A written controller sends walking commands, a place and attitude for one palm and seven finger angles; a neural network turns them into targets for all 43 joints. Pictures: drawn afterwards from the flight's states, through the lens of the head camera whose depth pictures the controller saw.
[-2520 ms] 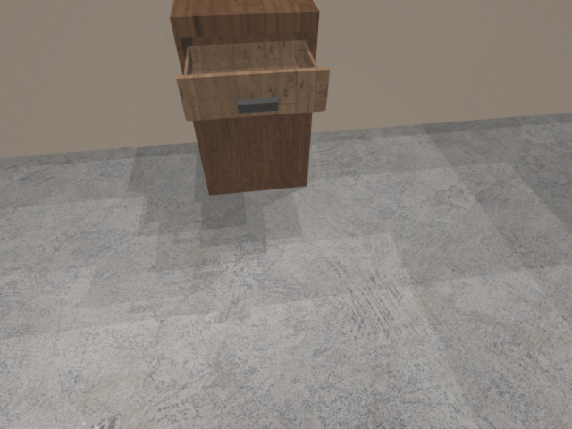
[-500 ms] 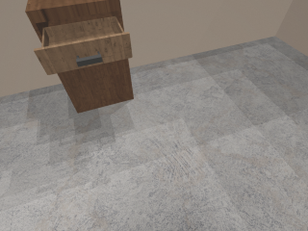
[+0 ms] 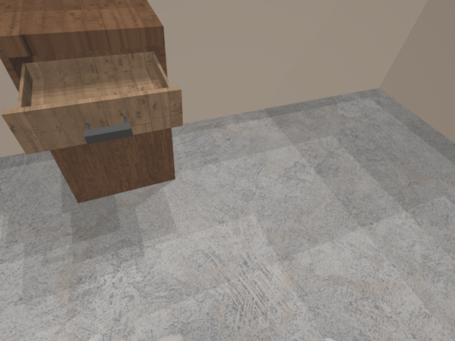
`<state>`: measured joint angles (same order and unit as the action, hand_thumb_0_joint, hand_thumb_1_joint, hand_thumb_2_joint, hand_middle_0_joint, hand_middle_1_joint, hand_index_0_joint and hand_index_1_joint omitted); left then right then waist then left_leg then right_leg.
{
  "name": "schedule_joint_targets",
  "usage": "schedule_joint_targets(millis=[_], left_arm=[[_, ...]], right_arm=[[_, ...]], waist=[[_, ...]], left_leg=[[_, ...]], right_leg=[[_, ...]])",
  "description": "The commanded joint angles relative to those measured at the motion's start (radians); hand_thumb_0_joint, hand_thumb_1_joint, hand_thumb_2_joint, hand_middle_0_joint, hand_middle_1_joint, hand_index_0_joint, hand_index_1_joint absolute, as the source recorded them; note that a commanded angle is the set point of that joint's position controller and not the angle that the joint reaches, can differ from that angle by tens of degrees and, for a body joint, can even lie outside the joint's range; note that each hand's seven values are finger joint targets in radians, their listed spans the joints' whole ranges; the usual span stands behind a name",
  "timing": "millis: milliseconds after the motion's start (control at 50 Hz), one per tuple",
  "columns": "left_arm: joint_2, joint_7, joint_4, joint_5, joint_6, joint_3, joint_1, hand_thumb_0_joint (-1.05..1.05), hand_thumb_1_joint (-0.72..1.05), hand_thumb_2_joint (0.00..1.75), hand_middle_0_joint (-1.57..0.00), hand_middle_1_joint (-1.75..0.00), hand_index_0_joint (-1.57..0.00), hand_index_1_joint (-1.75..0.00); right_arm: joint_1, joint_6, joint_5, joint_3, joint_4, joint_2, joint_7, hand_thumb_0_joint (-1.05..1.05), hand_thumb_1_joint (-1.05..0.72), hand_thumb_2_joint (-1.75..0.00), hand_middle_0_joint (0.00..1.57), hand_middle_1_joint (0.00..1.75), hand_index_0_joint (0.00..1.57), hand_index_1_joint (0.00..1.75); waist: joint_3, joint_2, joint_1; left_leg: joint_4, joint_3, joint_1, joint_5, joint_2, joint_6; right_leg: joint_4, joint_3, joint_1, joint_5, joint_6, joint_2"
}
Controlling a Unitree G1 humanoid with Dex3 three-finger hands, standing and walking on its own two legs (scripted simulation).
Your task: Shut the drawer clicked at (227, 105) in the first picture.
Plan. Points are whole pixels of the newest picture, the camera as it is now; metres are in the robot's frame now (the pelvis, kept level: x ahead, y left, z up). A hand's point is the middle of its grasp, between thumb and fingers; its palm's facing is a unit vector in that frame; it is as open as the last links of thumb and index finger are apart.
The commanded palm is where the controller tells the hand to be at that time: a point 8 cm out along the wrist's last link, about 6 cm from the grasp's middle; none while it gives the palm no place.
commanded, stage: walk to a spot facing it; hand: left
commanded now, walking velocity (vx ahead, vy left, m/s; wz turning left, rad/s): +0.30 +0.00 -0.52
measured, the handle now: (107, 128) +0.64 +0.40 -0.06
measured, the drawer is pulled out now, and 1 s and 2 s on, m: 0.30 0.30 0.30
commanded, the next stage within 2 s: turn to face it in 0.32 s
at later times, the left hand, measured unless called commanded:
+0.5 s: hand (178, 265) +0.30 +0.13 -0.15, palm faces -0.27 -0.95 -0.19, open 7.4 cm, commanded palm none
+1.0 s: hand (150, 278) +0.27 +0.19 -0.18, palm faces +0.06 -0.98 -0.18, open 7.3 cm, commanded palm none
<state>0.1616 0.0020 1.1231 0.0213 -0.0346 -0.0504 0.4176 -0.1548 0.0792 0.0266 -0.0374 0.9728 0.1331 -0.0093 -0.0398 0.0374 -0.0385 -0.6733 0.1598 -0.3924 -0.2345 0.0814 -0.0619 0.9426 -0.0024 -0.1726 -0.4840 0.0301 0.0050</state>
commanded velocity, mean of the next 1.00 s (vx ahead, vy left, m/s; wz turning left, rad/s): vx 0.04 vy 0.00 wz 0.13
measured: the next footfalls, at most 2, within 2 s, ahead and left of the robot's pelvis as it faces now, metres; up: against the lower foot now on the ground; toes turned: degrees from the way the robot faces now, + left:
right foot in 0.52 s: +0.27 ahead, -0.15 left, +0.00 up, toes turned -22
left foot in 0.94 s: +0.24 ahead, +0.09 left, +0.00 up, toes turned +8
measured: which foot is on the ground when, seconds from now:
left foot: down 0.00-0.54, up 0.56-0.92, down 0.94-1.00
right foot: up 0.00-0.50, down 0.52-0.94, up 0.96-1.00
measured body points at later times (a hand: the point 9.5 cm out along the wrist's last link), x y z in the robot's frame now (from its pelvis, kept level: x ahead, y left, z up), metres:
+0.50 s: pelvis +0.16 -0.02 +0.01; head +0.19 -0.03 +0.46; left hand +0.32 +0.18 -0.14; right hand +0.03 -0.20 -0.15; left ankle +0.08 +0.09 -0.72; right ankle +0.24 -0.14 -0.70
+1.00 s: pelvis +0.19 +0.00 +0.00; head +0.21 +0.03 +0.45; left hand +0.27 +0.24 -0.16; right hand +0.24 -0.26 -0.13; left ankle +0.20 +0.09 -0.72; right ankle +0.22 -0.14 -0.69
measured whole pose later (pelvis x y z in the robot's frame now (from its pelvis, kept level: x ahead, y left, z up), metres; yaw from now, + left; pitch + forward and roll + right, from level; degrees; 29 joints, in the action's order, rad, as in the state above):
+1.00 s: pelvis +0.19 +0.00 +0.00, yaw +1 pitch +0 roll -2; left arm 0.22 0.02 0.95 0.02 0.06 -0.08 0.17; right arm -0.24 -0.03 0.03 -0.06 0.95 0.18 0.00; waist -0.05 0.04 0.02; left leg -0.71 0.10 -0.35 -0.36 0.07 -0.03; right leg 0.85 0.22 -0.44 -0.44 -0.04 0.13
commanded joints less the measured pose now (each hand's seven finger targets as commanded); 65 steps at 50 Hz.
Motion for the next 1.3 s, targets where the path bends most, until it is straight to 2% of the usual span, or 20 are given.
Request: schedule_joint_targets(millis=[0,100,360,420,460,480,500,520,540,580,640,720,800,880,900,920,940,1000,1060,1280], left_arm=[[0.055,-0.012,-0.095,0.008,-0.016,-0.030,-0.050,0.00,0.90,0.90,-0.20,-0.30,-0.20,-0.30],[0.017,-0.023,-0.091,0.014,0.037,-0.037,0.003,0.00,0.90,0.90,-0.20,-0.30,-0.20,-0.30],[0.033,-0.037,-0.218,0.002,0.055,-0.030,-0.307,0.00,0.90,0.90,-0.20,-0.30,-0.20,-0.30],[0.031,-0.028,-0.225,0.005,0.043,-0.024,-0.301,0.00,0.90,0.90,-0.20,-0.30,-0.20,-0.30],[0.052,-0.012,-0.182,0.013,0.022,-0.022,-0.163,0.00,0.90,0.90,-0.20,-0.30,-0.20,-0.30],[0.097,-0.002,-0.146,0.019,0.003,-0.032,-0.063,0.00,0.90,0.90,-0.20,-0.30,-0.20,-0.30],[0.194,0.013,-0.121,0.020,-0.016,-0.050,0.022,0.00,0.90,0.90,-0.20,-0.30,-0.20,-0.30],[0.229,0.013,-0.108,-0.011,-0.016,-0.040,0.041,0.00,0.90,0.90,-0.20,-0.30,-0.20,-0.30],[0.204,0.020,-0.117,-0.010,-0.010,-0.031,-0.040,0.00,0.90,0.90,-0.20,-0.30,-0.20,-0.30],[0.163,0.029,-0.153,-0.005,-0.002,-0.021,-0.174,0.00,0.90,0.90,-0.20,-0.30,-0.20,-0.30],[0.130,0.035,-0.184,-0.005,0.014,-0.018,-0.274,0.00,0.90,0.90,-0.20,-0.30,-0.20,-0.30],[0.138,0.038,-0.201,0.001,0.029,-0.032,-0.276,0.00,0.90,0.90,-0.20,-0.30,-0.20,-0.30],[0.162,0.042,-0.214,0.012,0.041,-0.050,-0.254,0.00,0.90,0.90,-0.20,-0.30,-0.20,-0.30],[0.167,0.035,-0.224,0.001,0.056,-0.053,-0.248,0.00,0.90,0.90,-0.20,-0.30,-0.20,-0.30],[0.137,0.030,-0.241,-0.008,0.064,-0.048,-0.241,0.00,0.90,0.90,-0.20,-0.30,-0.20,-0.30],[0.079,0.020,-0.285,-0.014,0.068,-0.040,-0.263,0.00,0.90,0.90,-0.20,-0.30,-0.20,-0.30],[0.102,0.016,-0.309,0.000,0.071,-0.037,-0.346,0.00,0.90,0.90,-0.20,-0.30,-0.20,-0.30],[0.112,0.005,-0.272,0.004,0.066,-0.055,-0.304,0.00,0.90,0.90,-0.20,-0.30,-0.20,-0.30],[0.130,0.004,-0.231,-0.004,0.064,-0.054,-0.240,0.00,0.90,0.90,-0.20,-0.30,-0.20,-0.30],[0.150,0.024,-0.266,-0.018,0.066,-0.040,-0.289,0.00,0.90,0.90,-0.20,-0.30,-0.20,-0.30]], right_arm=[[-0.185,-0.002,-0.001,-0.033,0.016,0.136,0.026,0.00,-0.90,-0.90,0.20,0.30,0.20,0.30],[-0.180,0.028,-0.010,-0.026,0.020,0.093,0.036,0.00,-0.90,-0.90,0.20,0.30,0.20,0.30],[-0.310,-0.015,-0.001,-0.032,0.063,0.147,0.039,0.00,-0.90,-0.90,0.20,0.30,0.20,0.30],[-0.308,-0.024,0.004,-0.034,0.068,0.149,0.041,0.00,-0.90,-0.90,0.20,0.30,0.20,0.30],[-0.305,-0.027,-0.003,-0.030,0.078,0.147,0.038,0.00,-0.90,-0.90,0.20,0.30,0.20,0.30],[-0.303,-0.026,-0.011,-0.021,0.081,0.127,0.034,0.00,-0.90,-0.90,0.20,0.30,0.20,0.30],[-0.345,-0.025,-0.027,-0.010,0.070,0.063,0.030,0.00,-0.90,-0.90,0.20,0.30,0.20,0.30],[-0.346,-0.044,-0.036,-0.005,0.067,0.063,0.036,0.00,-0.90,-0.90,0.20,0.30,0.20,0.30],[-0.330,-0.053,-0.032,-0.006,0.073,0.048,0.039,0.00,-0.90,-0.90,0.20,0.30,0.20,0.30],[-0.286,-0.085,-0.024,-0.004,0.075,0.036,0.036,0.00,-0.90,-0.90,0.20,0.30,0.20,0.30],[-0.286,-0.115,-0.015,-0.015,0.087,0.049,0.031,0.00,-0.90,-0.90,0.20,0.30,0.20,0.30],[-0.244,-0.128,-0.008,-0.026,0.058,0.053,0.015,0.00,-0.90,-0.90,0.20,0.30,0.20,0.30],[-0.162,-0.121,-0.007,-0.030,-0.006,0.058,0.003,0.00,-0.90,-0.90,0.20,0.30,0.20,0.30],[-0.203,-0.111,-0.003,-0.038,-0.030,0.091,0.000,0.00,-0.90,-0.90,0.20,0.30,0.20,0.30],[-0.240,-0.104,0.000,-0.050,-0.030,0.145,0.000,0.00,-0.90,-0.90,0.20,0.30,0.20,0.30],[-0.265,-0.096,0.007,-0.074,-0.051,0.255,0.009,0.00,-0.90,-0.90,0.20,0.30,0.20,0.30],[-0.273,-0.095,0.012,-0.083,-0.050,0.293,0.018,0.00,-0.90,-0.90,0.20,0.30,0.20,0.30],[-0.120,-0.079,0.003,-0.066,-0.080,0.249,0.033,0.00,-0.90,-0.90,0.20,0.30,0.20,0.30],[-0.097,-0.069,-0.010,-0.058,-0.093,0.237,0.036,0.00,-0.90,-0.90,0.20,0.30,0.20,0.30],[-0.120,-0.098,-0.003,-0.076,-0.079,0.283,0.027,0.00,-0.90,-0.90,0.20,0.30,0.20,0.30]], waist=[[-0.061,-0.141,0.057],[-0.023,-0.105,-0.004],[-0.086,-0.164,0.079],[-0.059,-0.170,0.074],[0.045,-0.131,0.019],[0.128,-0.045,-0.032],[0.281,0.175,-0.049],[0.359,0.145,-0.026],[0.248,0.070,0.001],[0.131,0.108,0.031],[0.040,0.067,0.074],[0.014,0.074,0.067],[0.012,0.089,0.035],[0.037,0.000,0.070],[0.038,-0.174,0.088],[0.016,-0.438,0.111],[0.010,-0.322,0.135],[0.060,-0.220,0.057],[0.104,-0.144,0.043],[0.093,-0.204,0.082]], left_leg=[[0.520,-0.412,0.189,-0.241,0.321,-0.063],[0.510,-0.099,0.174,0.113,0.247,-0.044],[0.363,0.113,0.374,0.569,0.271,-0.064],[0.273,0.117,0.388,0.671,0.285,-0.063],[0.098,0.111,0.348,0.709,0.256,-0.034],[-0.068,0.126,0.243,0.553,0.203,0.009],[-0.338,0.126,0.013,-0.058,0.061,0.066],[-0.480,-0.033,0.033,-0.409,0.001,0.081],[-0.500,-0.097,0.009,-0.382,0.021,0.073],[-0.550,-0.136,-0.003,-0.308,0.036,0.088],[-0.522,-0.130,0.001,-0.212,0.040,0.099],[-0.412,-0.082,-0.007,-0.185,0.034,0.106],[-0.226,-0.054,-0.001,-0.232,0.035,0.102],[0.089,-0.036,0.154,-0.075,0.006,0.090],[0.258,-0.199,0.185,-0.053,0.082,0.053],[0.418,-0.569,0.214,0.097,0.322,-0.067],[0.449,-0.626,0.170,0.150,0.388,-0.151],[0.378,-0.445,0.198,0.229,0.235,-0.089],[0.339,-0.331,0.286,0.418,0.156,-0.068],[0.303,-0.485,0.315,0.443,0.148,-0.123]], right_leg=[[0.387,-0.035,-0.446,0.175,0.023,0.091],[0.303,-0.019,-0.435,0.311,-0.022,0.107],[-0.143,0.131,-0.464,0.301,-0.040,0.076],[-0.234,0.138,-0.358,0.264,-0.010,0.049],[-0.360,0.154,-0.113,0.332,-0.001,0.013],[-0.437,0.113,0.100,0.568,0.003,0.065],[-0.420,-0.205,0.362,1.029,0.100,0.347],[-0.467,-0.242,0.327,1.251,0.200,0.440],[-0.497,-0.132,0.228,1.197,0.209,0.419],[-0.603,-0.125,0.017,0.845,0.162,0.386],[-0.679,0.022,-0.142,0.534,0.117,0.346],[-0.720,0.085,-0.175,0.250,0.098,0.343],[-0.686,0.098,-0.137,0.190,0.099,0.382],[-0.493,0.181,-0.188,0.183,0.026,0.346],[-0.319,0.224,-0.266,0.110,-0.028,0.265],[-0.078,0.236,-0.467,-0.110,-0.108,0.125],[0.114,0.112,-0.477,-0.116,-0.092,0.106],[0.246,0.012,-0.485,0.089,-0.099,0.105],[0.229,0.018,-0.450,0.169,-0.121,0.091],[-0.109,0.000,-0.306,0.041,-0.128,0.042]])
